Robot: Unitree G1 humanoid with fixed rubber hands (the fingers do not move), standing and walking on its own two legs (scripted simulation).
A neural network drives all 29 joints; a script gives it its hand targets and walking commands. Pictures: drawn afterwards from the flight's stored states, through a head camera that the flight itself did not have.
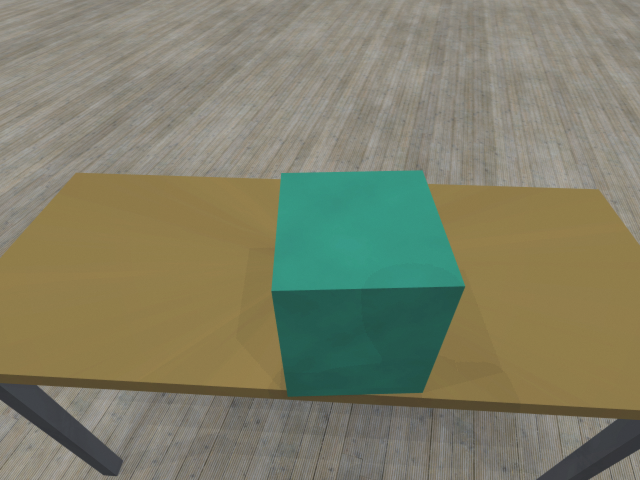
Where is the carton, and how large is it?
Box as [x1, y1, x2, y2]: [271, 170, 464, 396]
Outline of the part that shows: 422,170 281,173 271,291 288,396 422,392 464,287 463,281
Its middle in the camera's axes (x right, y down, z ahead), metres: +0.05 +0.06 +0.56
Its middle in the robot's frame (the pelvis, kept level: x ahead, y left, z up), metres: +0.40 -0.03 +0.03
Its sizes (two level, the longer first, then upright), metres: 0.210 0.200 0.250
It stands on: a table, 0.68 m high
